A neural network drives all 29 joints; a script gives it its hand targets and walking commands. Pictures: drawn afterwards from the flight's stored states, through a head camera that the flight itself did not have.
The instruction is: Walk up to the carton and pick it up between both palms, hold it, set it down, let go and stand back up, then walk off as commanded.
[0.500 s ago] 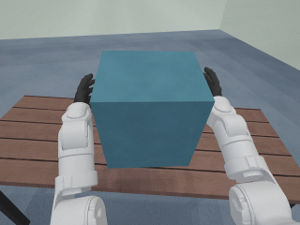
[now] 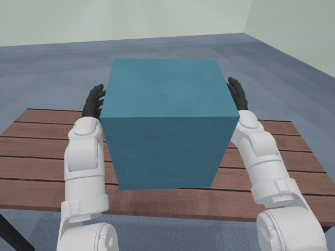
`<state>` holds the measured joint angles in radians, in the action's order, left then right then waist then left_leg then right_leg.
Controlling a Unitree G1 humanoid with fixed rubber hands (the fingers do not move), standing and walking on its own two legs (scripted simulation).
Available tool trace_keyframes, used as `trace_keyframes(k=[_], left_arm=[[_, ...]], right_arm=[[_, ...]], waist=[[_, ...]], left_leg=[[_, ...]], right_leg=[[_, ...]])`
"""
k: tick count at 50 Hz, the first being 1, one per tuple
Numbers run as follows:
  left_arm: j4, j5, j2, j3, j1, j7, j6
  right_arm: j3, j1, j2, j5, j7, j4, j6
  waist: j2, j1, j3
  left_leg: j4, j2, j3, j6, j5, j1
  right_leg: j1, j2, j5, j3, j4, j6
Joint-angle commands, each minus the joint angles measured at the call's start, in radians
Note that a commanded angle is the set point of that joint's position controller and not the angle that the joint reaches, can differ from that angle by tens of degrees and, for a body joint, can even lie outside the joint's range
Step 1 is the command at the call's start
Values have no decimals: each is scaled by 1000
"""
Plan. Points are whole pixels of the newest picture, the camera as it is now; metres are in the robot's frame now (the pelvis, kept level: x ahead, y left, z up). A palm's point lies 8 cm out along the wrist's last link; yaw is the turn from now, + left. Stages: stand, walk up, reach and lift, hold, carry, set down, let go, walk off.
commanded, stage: hold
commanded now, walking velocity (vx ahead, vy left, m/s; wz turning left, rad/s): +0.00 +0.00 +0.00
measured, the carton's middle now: (166, 127) +0.37 +0.00 +0.15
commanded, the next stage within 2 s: none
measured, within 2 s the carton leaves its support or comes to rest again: neither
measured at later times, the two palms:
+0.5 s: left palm (93, 119) +0.36 +0.16 +0.20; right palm (237, 110) +0.36 -0.17 +0.21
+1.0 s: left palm (91, 121) +0.36 +0.16 +0.19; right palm (236, 111) +0.36 -0.16 +0.21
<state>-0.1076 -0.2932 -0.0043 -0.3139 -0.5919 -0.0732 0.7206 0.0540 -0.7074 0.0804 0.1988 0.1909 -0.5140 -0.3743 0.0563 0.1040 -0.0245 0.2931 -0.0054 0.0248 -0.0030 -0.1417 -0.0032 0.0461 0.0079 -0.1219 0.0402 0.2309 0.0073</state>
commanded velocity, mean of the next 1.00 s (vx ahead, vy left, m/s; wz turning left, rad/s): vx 0.00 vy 0.00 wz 0.00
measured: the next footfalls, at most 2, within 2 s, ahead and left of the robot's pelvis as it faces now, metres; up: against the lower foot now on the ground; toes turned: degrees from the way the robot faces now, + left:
none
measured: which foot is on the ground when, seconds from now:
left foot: down 0.00-1.00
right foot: down 0.00-1.00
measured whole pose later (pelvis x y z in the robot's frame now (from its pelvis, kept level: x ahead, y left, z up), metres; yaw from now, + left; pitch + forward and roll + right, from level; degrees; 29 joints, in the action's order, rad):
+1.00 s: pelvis +0.00 +0.00 +0.00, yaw +0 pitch -9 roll -1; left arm -0.12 -0.29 -0.01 -0.32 -0.60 -0.07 0.71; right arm 0.06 -0.72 0.07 0.18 0.19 -0.53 -0.37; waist 0.06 0.11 -0.03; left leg 0.29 -0.01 0.03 0.00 -0.13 0.01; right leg 0.04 0.00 -0.12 0.05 0.23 0.00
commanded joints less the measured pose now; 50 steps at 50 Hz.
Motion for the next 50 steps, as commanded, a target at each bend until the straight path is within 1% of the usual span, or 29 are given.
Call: trace_keyframes(k=[1,2,4,6,7,12,14,19,21,23,26,27,29,30,32,33,34,36,37,39,40,41,42,43,45,46,47,48,50], left_arm=[[99,146,452,429,-640,-131,-62],[83,145,449,431,-644,-134,-60],[110,143,459,431,-655,-130,-62],[132,159,462,448,-662,-129,-69],[131,166,460,447,-680,-126,-75],[100,150,454,435,-657,-132,-72],[80,145,447,421,-672,-135,-75],[69,144,444,429,-658,-143,-71],[95,147,451,432,-661,-145,-76],[92,145,440,424,-662,-147,-78],[104,145,453,426,-664,-146,-80],[100,150,449,435,-666,-146,-80],[141,166,471,450,-669,-138,-86],[148,179,471,466,-672,-135,-89],[120,152,458,448,-641,-133,-79],[111,133,447,427,-628,-133,-68],[117,131,450,433,-601,-137,-63],[127,133,446,431,-606,-138,-60],[132,141,452,439,-617,-142,-59],[128,144,452,441,-633,-141,-59],[128,149,452,446,-653,-137,-62],[130,155,466,463,-649,-138,-64],[112,149,452,438,-658,-138,-64],[130,156,457,450,-656,-136,-68],[123,151,457,449,-651,-135,-69],[114,149,455,440,-657,-136,-68],[106,153,444,441,-665,-136,-72],[108,159,458,448,-682,-136,-75],[105,147,451,431,-681,-133,-74]], right_arm=[[-356,-643,-518,77,-129,273,49],[-338,-643,-510,67,-130,258,52],[-346,-644,-521,70,-134,261,59],[-350,-632,-527,72,-132,269,58],[-358,-661,-536,80,-132,288,66],[-341,-642,-527,60,-128,254,62],[-342,-656,-540,53,-125,249,64],[-328,-630,-533,47,-123,221,57],[-348,-650,-544,66,-120,261,65],[-361,-633,-551,72,-114,252,58],[-369,-645,-555,83,-113,274,64],[-354,-635,-542,72,-113,264,60],[-388,-659,-559,89,-114,306,70],[-389,-662,-549,96,-113,325,71],[-380,-624,-534,89,-113,277,59],[-377,-635,-527,86,-116,271,57],[-376,-611,-524,85,-112,286,58],[-367,-599,-516,87,-117,264,53],[-359,-587,-522,88,-115,267,51],[-341,-603,-513,81,-119,253,50],[-347,-644,-515,79,-123,288,59],[-338,-630,-514,70,-123,277,60],[-347,-643,-530,73,-122,281,57],[-346,-633,-524,73,-125,278,59],[-343,-626,-517,64,-121,270,59],[-349,-643,-522,70,-122,264,59],[-345,-646,-527,61,-124,274,60],[-332,-656,-526,55,-124,265,63],[-343,-653,-529,62,-129,252,64]], waist=[[-49,-7,321],[-60,5,311],[-66,-11,340],[-62,1,353],[-57,-8,379],[-61,11,353],[-55,4,350],[-76,19,324],[-62,7,362],[-42,11,345],[-47,7,365],[-58,17,344],[-60,-2,406],[-59,9,421],[-75,4,350],[-66,-11,337],[-67,1,331],[-59,-6,316],[-66,13,304],[-70,21,303],[-70,1,324],[-75,28,329],[-56,10,322],[-57,9,341],[-74,23,340],[-64,10,340],[-63,12,324],[-60,26,341],[-63,0,350]], left_leg=[[-30,48,-47,-21,172,-33],[-34,52,-53,-24,143,-29],[-34,48,-53,-20,155,-34],[-30,50,-53,-27,169,-42],[-27,53,-50,-20,176,-41],[-28,56,-53,-15,153,-33],[-31,61,-57,-7,130,-17],[-37,60,-61,-13,123,-11],[-23,61,-56,-17,180,-28],[-25,64,-56,-11,184,-31],[-21,64,-56,-16,207,-38],[-25,63,-55,-19,193,-36],[-10,59,-50,-22,254,-59],[-4,59,-48,-27,260,-68],[-13,60,-48,-29,244,-49],[-23,57,-50,-25,221,-54],[-16,57,-49,-26,239,-50],[-24,53,-47,-25,218,-51],[-21,54,-49,-28,220,-47],[-27,50,-45,-29,205,-47],[-26,51,-48,-26,192,-44],[-21,49,-45,-32,194,-49],[-24,56,-52,-19,184,-39],[-23,49,-47,-27,197,-38],[-19,54,-49,-26,195,-44],[-26,50,-49,-24,185,-53],[-26,54,-52,-18,161,-38],[-29,51,-50,-19,147,-35],[-32,47,-47,-17,148,-35]], right_leg=[[85,-63,129,32,-2,7],[77,-60,106,33,-10,5],[81,-62,109,37,-3,4],[97,-63,137,36,3,7],[93,-61,147,33,4,9],[91,-55,138,27,-3,11],[99,-50,131,26,-2,16],[97,-46,135,25,-6,16],[122,-53,179,30,4,16],[132,-49,214,22,4,25],[137,-54,216,29,9,23],[117,-53,196,27,4,20],[121,-62,228,31,13,18],[127,-63,240,31,12,17],[114,-62,213,32,6,12],[107,-61,181,34,3,13],[123,-61,213,32,5,11],[108,-66,171,34,3,11],[109,-62,181,30,1,9],[94,-61,162,31,-1,9],[80,-62,142,36,1,5],[82,-61,151,34,1,5],[89,-57,150,30,-3,11],[98,-64,152,35,5,5],[98,-58,170,33,0,7],[87,-60,147,33,-3,8],[78,-55,135,31,-6,10],[83,-56,124,33,-4,9],[79,-57,110,32,-2,4]])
